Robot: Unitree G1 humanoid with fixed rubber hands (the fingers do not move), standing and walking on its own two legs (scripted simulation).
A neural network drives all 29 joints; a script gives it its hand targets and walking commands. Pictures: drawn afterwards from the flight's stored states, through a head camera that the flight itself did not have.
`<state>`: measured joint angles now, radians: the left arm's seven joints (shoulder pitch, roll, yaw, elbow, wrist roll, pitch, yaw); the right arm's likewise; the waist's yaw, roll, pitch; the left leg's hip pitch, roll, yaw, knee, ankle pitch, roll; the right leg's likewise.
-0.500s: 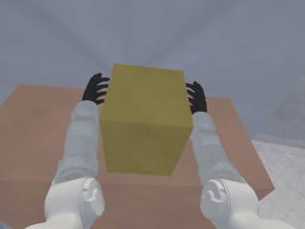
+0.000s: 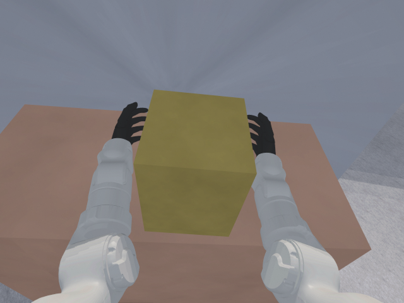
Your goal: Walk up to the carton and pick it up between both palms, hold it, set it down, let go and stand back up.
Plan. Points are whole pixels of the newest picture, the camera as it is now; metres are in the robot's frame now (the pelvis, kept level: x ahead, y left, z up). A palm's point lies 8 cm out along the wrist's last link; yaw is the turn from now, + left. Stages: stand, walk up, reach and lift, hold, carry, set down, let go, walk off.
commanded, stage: set down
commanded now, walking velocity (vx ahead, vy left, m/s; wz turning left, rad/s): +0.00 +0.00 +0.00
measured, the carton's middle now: (193, 166) +0.41 +0.02 +0.05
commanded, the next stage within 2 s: none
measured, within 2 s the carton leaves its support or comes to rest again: rests again in 0.84 s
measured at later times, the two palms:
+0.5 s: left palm (125, 147) +0.41 +0.16 +0.09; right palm (262, 158) +0.40 -0.13 +0.10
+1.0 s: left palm (125, 152) +0.41 +0.17 +0.08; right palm (260, 162) +0.40 -0.13 +0.08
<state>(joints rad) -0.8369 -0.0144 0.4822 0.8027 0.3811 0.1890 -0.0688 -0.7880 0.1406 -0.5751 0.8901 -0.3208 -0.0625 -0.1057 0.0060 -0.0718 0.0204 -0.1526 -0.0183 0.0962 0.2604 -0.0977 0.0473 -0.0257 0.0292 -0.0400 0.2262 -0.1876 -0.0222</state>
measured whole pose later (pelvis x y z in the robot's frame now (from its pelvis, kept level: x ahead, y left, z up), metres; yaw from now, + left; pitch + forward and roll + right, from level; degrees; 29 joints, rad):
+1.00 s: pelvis +0.00 +0.00 +0.00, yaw -1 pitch +4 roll +0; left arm -0.81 -0.03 0.54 0.88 0.42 0.05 -0.08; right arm -0.75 0.19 -0.68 0.86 -0.45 -0.14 -0.06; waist 0.02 -0.06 0.00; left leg -0.24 -0.01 0.11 0.27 -0.09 0.05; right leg -0.12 0.03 -0.03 0.24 -0.18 -0.02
